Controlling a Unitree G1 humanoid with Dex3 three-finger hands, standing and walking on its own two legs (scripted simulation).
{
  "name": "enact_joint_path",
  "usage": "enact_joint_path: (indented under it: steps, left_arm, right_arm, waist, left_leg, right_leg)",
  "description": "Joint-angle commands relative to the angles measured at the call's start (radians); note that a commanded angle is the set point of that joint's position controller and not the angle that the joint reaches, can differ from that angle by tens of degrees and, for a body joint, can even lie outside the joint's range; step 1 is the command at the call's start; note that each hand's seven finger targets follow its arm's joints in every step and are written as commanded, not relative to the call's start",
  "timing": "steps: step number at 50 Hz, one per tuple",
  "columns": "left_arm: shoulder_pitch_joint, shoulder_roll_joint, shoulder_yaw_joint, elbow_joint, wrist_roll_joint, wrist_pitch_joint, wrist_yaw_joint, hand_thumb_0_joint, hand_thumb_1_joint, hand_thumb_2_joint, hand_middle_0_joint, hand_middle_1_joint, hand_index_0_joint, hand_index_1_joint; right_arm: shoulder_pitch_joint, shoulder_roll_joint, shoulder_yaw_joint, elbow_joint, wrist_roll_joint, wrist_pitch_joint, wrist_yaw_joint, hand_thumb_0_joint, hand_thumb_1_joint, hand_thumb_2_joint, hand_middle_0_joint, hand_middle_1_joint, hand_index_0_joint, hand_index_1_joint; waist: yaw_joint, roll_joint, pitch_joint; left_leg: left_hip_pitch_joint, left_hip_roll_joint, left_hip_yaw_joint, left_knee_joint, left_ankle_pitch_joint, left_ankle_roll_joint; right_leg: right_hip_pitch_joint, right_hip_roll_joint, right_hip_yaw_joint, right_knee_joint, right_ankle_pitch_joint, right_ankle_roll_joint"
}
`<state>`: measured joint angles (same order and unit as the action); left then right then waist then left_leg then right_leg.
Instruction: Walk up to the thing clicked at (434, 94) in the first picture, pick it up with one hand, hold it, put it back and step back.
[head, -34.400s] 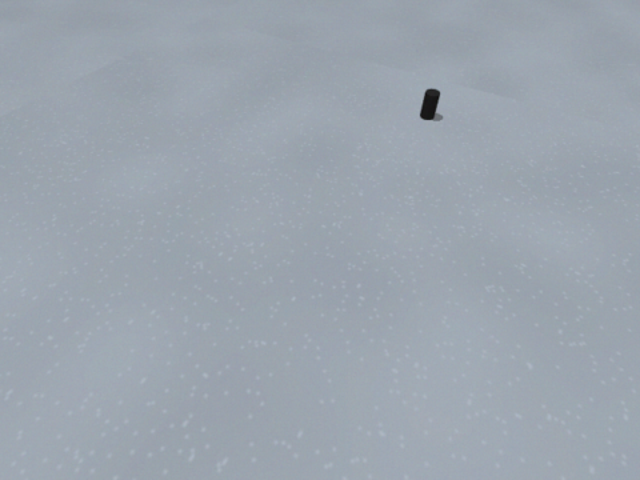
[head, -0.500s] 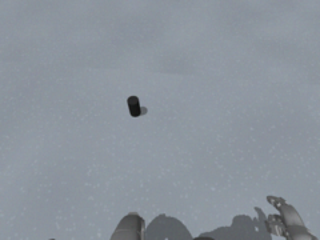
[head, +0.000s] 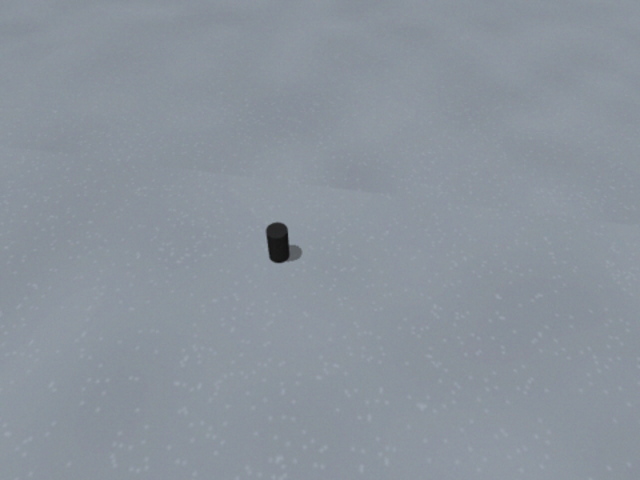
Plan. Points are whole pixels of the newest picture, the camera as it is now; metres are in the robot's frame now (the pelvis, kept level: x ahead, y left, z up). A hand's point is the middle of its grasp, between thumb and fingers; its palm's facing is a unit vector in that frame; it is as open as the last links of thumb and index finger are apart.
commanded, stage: step back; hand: left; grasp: from the side
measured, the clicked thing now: (278, 243) +1.06 +0.13 -0.69
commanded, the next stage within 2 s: stand in 0.68 s
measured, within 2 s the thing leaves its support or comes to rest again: neither
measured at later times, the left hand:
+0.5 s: hand out of the picture +0.11 +0.29 -0.15, palm faces +0.04 -0.93 -0.37, open 7.4 cm
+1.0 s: hand out of the picture +0.14 +0.27 -0.14, palm faces -0.01 -0.94 -0.34, open 7.4 cm
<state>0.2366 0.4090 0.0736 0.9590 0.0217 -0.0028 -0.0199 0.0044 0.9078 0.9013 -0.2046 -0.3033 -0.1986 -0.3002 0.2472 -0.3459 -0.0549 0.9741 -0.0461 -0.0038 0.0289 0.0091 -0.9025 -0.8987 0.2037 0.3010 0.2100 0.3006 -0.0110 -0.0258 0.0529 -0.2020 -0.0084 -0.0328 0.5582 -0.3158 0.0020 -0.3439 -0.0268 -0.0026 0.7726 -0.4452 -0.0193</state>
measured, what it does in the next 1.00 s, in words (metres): steps on the spot: left foot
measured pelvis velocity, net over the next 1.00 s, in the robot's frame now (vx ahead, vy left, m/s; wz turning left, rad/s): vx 0.05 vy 0.02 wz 0.01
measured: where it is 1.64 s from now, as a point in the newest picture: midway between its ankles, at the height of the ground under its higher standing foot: outside the picture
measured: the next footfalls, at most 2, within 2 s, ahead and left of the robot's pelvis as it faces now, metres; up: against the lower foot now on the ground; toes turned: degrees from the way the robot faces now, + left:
left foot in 0.36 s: +0.11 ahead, +0.15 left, +0.00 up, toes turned +2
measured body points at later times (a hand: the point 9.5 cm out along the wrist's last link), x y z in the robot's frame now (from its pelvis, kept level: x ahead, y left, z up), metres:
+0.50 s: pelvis +0.04 +0.02 +0.00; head +0.07 +0.02 +0.45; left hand +0.11 +0.33 -0.13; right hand +0.14 -0.28 -0.13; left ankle +0.07 +0.15 -0.73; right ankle +0.03 -0.11 -0.73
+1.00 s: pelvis +0.05 +0.02 +0.02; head +0.06 +0.02 +0.47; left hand +0.14 +0.32 -0.11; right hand +0.15 -0.28 -0.11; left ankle +0.07 +0.15 -0.73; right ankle +0.04 -0.11 -0.73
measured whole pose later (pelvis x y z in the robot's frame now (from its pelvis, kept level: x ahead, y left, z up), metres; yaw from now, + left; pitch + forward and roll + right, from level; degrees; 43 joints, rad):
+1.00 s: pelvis +0.05 +0.02 +0.02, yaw +1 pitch -3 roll +0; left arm 0.07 0.35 0.00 1.12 0.01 -0.02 -0.01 0.00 0.91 0.90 -0.20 -0.30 -0.20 -0.30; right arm 0.05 -0.35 -0.01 1.12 -0.01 -0.01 0.01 0.01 -0.91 -0.90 0.20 0.30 0.21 0.30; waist 0.00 0.00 0.07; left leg -0.15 0.03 0.02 0.37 -0.16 -0.02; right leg -0.09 -0.02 -0.01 0.36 -0.22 0.02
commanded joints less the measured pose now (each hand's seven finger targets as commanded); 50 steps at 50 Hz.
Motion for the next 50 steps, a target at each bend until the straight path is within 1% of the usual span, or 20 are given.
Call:
enact_joint_path:
  steps: [1, 2, 3, 4, 5, 6, 9, 14, 17, 18, 19, 20, 21, 22, 23, 26, 27, 28, 36, 50]
  left_arm:
    - [0.028, 0.148, 0.049, -0.038, 0.006, -0.049, 0.019, 0.0, 0.9, 0.9, -0.2, -0.3, -0.2, -0.3]
    - [0.066, 0.166, 0.054, -0.017, 0.013, -0.056, 0.026, 0.0, 0.9, 0.9, -0.2, -0.3, -0.2, -0.3]
    - [0.1, 0.214, 0.07, -0.012, 0.028, -0.061, 0.035, 0.0, 0.9, 0.9, -0.2, -0.3, -0.2, -0.3]
    - [0.085, 0.296, 0.086, -0.03, 0.032, -0.067, 0.04, 0.0, 0.9, 0.9, -0.2, -0.3, -0.2, -0.3]
    - [0.003, 0.326, 0.091, -0.059, 0.029, -0.065, 0.037, 0.0, 0.9, 0.9, -0.2, -0.3, -0.2, -0.3]
    - [-0.047, 0.311, 0.089, -0.074, 0.023, -0.066, 0.036, 0.0, 0.9, 0.9, -0.2, -0.3, -0.2, -0.3]
    - [-0.062, 0.212, 0.058, -0.071, 0.01, -0.081, 0.036, 0.0, 0.9, 0.9, -0.2, -0.3, -0.2, -0.3]
    - [-0.104, 0.22, 0.049, -0.072, 0.012, -0.068, 0.032, 0.0, 0.9, 0.9, -0.2, -0.3, -0.2, -0.3]
    - [-0.092, 0.205, 0.029, -0.064, -0.008, -0.047, 0.032, 0.0, 0.9, 0.9, -0.2, -0.3, -0.2, -0.3]
    - [-0.091, 0.183, 0.022, -0.069, -0.01, -0.043, 0.033, 0.0, 0.9, 0.9, -0.2, -0.3, -0.2, -0.3]
    - [-0.08, 0.152, 0.013, -0.079, -0.015, -0.04, 0.032, 0.0, 0.9, 0.9, -0.2, -0.3, -0.2, -0.3]
    - [-0.077, 0.117, 0.002, -0.081, -0.026, -0.033, 0.032, 0.0, 0.9, 0.9, -0.2, -0.3, -0.2, -0.3]
    - [-0.068, 0.146, 0.009, -0.051, -0.03, -0.018, 0.038, 0.0, 0.9, 0.9, -0.2, -0.3, -0.2, -0.3]
    - [-0.064, 0.159, 0.01, -0.024, -0.022, -0.015, 0.039, 0.0, 0.9, 0.9, -0.2, -0.3, -0.2, -0.3]
    - [-0.068, 0.155, 0.005, -0.016, -0.019, -0.02, 0.037, 0.0, 0.9, 0.9, -0.2, -0.3, -0.2, -0.3]
    - [-0.046, 0.184, 0.012, 0.014, -0.015, -0.036, 0.036, 0.0, 0.9, 0.9, -0.2, -0.3, -0.2, -0.3]
    - [-0.068, 0.192, 0.012, 0.017, -0.019, -0.038, 0.037, 0.0, 0.9, 0.9, -0.2, -0.3, -0.2, -0.3]
    - [-0.101, 0.2, 0.01, 0.014, -0.015, -0.037, 0.036, 0.0, 0.9, 0.9, -0.2, -0.3, -0.2, -0.3]
    - [-0.153, 0.146, -0.026, 0.068, -0.021, -0.038, 0.028, 0.0, 0.9, 0.9, -0.2, -0.3, -0.2, -0.3]
    - [-0.198, 0.159, -0.03, 0.116, -0.014, -0.039, 0.026, 0.0, 0.9, 0.9, -0.2, -0.3, -0.2, -0.3]
  right_arm:
    - [-0.135, -0.258, -0.056, -0.098, 0.017, -0.011, -0.017, 0.0, -0.9, -0.9, 0.2, 0.3, 0.2, 0.3]
    - [-0.122, -0.213, -0.04, -0.103, 0.024, -0.006, -0.018, 0.0, -0.9, -0.9, 0.2, 0.3, 0.2, 0.3]
    - [-0.11, -0.162, -0.023, -0.117, 0.029, -0.006, -0.022, 0.0, -0.9, -0.9, 0.2, 0.3, 0.2, 0.3]
    - [-0.115, -0.139, -0.016, -0.13, 0.026, -0.005, -0.028, 0.0, -0.9, -0.9, 0.2, 0.3, 0.2, 0.3]
    - [-0.086, -0.225, -0.043, -0.103, 0.019, -0.004, -0.039, 0.0, -0.9, -0.9, 0.2, 0.3, 0.2, 0.3]
    - [-0.047, -0.255, -0.054, -0.083, 0.021, -0.009, -0.04, 0.0, -0.9, -0.9, 0.2, 0.3, 0.2, 0.3]
    - [-0.031, -0.212, -0.043, -0.05, 0.028, -0.017, -0.029, 0.0, -0.9, -0.9, 0.2, 0.3, 0.2, 0.3]
    - [-0.035, -0.189, -0.034, -0.04, 0.025, -0.016, -0.022, 0.0, -0.9, -0.9, 0.2, 0.3, 0.2, 0.3]
    - [-0.039, -0.174, -0.035, -0.025, 0.02, -0.025, -0.033, 0.0, -0.9, -0.9, 0.2, 0.3, 0.2, 0.3]
    - [-0.025, -0.19, -0.04, -0.015, 0.017, -0.028, -0.04, 0.0, -0.9, -0.9, 0.2, 0.3, 0.2, 0.3]
    - [-0.017, -0.226, -0.048, -0.012, 0.011, -0.034, -0.047, 0.0, -0.9, -0.9, 0.2, 0.3, 0.2, 0.3]
    - [-0.055, -0.268, -0.05, -0.026, 0.008, -0.04, -0.05, 0.0, -0.9, -0.9, 0.2, 0.3, 0.2, 0.3]
    - [-0.126, -0.313, -0.051, -0.038, 0.02, -0.036, -0.047, 0.0, -0.9, -0.9, 0.2, 0.3, 0.2, 0.3]
    - [-0.176, -0.306, -0.049, -0.038, 0.023, -0.029, -0.043, 0.0, -0.9, -0.9, 0.2, 0.3, 0.2, 0.3]
    - [-0.194, -0.285, -0.041, -0.033, 0.02, -0.025, -0.041, 0.0, -0.9, -0.9, 0.2, 0.3, 0.2, 0.3]
    - [-0.223, -0.229, -0.016, -0.031, 0.031, -0.025, -0.044, 0.0, -0.9, -0.9, 0.2, 0.3, 0.2, 0.3]
    - [-0.216, -0.211, -0.011, -0.017, 0.034, -0.023, -0.042, 0.0, -0.9, -0.9, 0.2, 0.3, 0.2, 0.3]
    - [-0.208, -0.208, -0.011, -0.006, 0.035, -0.021, -0.041, 0.0, -0.9, -0.9, 0.2, 0.3, 0.2, 0.3]
    - [-0.206, -0.222, 0.0, 0.053, 0.038, -0.038, -0.032, 0.0, -0.9, -0.9, 0.2, 0.3, 0.2, 0.3]
    - [-0.241, -0.202, 0.01, 0.089, 0.038, -0.034, -0.028, 0.0, -0.9, -0.9, 0.2, 0.3, 0.2, 0.3]
  waist:
    - [0.066, 0.177, -0.001]
    - [0.08, 0.102, -0.032]
    - [0.091, -0.038, -0.039]
    - [0.099, -0.154, -0.019]
    - [0.075, -0.071, 0.028]
    - [0.05, -0.065, 0.065]
    - [0.029, -0.03, 0.031]
    - [0.025, -0.133, -0.016]
    - [0.009, -0.119, -0.065]
    - [0.0, -0.087, -0.089]
    - [0.002, -0.004, -0.136]
    - [0.022, 0.119, -0.148]
    - [0.033, 0.154, -0.131]
    - [0.041, 0.163, -0.091]
    - [0.049, 0.149, -0.082]
    - [0.052, 0.123, -0.091]
    - [0.039, 0.102, -0.091]
    - [0.023, 0.08, -0.097]
    - [0.011, 0.05, -0.126]
    - [0.014, 0.033, -0.087]
  left_leg:
    - [-0.17, 0.162, -0.156, -0.117, -0.144, 0.12]
    - [-0.227, 0.11, -0.109, -0.01, -0.153, 0.088]
    - [-0.348, 0.031, -0.051, 0.185, -0.174, 0.051]
    - [-0.47, -0.071, -0.039, 0.349, -0.268, 0.017]
    - [-0.381, -0.001, -0.119, 0.411, -0.274, 0.011]
    - [-0.345, 0.033, -0.124, 0.422, -0.255, 0.013]
    - [-0.281, 0.032, -0.12, 0.367, -0.141, 0.01]
    - [-0.117, 0.037, 0.022, 0.112, -0.083, -0.009]
    - [0.016, -0.002, 0.08, -0.075, 0.115, -0.003]
    - [0.056, 0.019, 0.046, -0.114, 0.213, 0.016]
    - [0.105, 0.111, -0.054, -0.128, 0.337, 0.045]
    - [0.084, 0.245, -0.234, -0.172, 0.381, 0.098]
    - [-0.023, 0.309, -0.274, -0.176, 0.267, 0.195]
    - [-0.115, 0.314, -0.266, -0.185, 0.184, 0.21]
    - [-0.092, 0.269, -0.196, -0.169, 0.192, 0.172]
    - [-0.094, 0.159, -0.075, -0.071, 0.296, 0.058]
    - [-0.091, 0.133, -0.061, -0.077, 0.235, 0.039]
    - [-0.05, 0.131, -0.057, -0.096, 0.194, 0.036]
    - [0.075, 0.164, -0.075, -0.172, 0.422, 0.04]
    - [0.086, 0.142, -0.042, -0.263, 0.29, 0.01]
  right_leg:
    - [0.21, 0.042, -0.053, -0.309, 0.132, -0.01]
    - [0.306, 0.04, -0.014, -0.348, 0.15, -0.01]
    - [0.379, -0.079, 0.208, -0.429, 0.026, -0.047]
    - [0.328, -0.303, 0.561, -0.578, -0.212, -0.138]
    - [0.163, -0.407, 0.641, -0.587, -0.295, -0.224]
    - [0.106, -0.408, 0.613, -0.556, -0.228, -0.259]
    - [0.133, -0.249, 0.303, -0.488, 0.121, -0.161]
    - [0.08, -0.219, 0.161, -0.402, 0.331, -0.149]
    - [0.085, -0.163, 0.09, -0.241, 0.558, -0.099]
    - [0.09, -0.146, 0.072, -0.18, 0.607, -0.068]
    - [0.071, -0.109, 0.053, -0.114, 0.557, -0.036]
    - [0.036, -0.028, 0.024, -0.053, 0.349, 0.001]
    - [0.091, 0.011, -0.008, -0.07, 0.031, 0.004]
    - [0.161, -0.001, -0.003, -0.082, -0.018, 0.001]
    - [0.161, -0.003, 0.002, -0.176, 0.015, -0.006]
    - [0.228, -0.06, 0.073, -0.279, 0.389, -0.017]
    - [0.208, -0.08, 0.111, -0.296, 0.383, -0.025]
    - [0.183, -0.097, 0.124, -0.304, 0.375, -0.034]
    - [0.236, -0.079, 0.076, -0.36, 0.458, 0.006]
    - [0.263, -0.104, 0.08, -0.485, 0.391, 0.012]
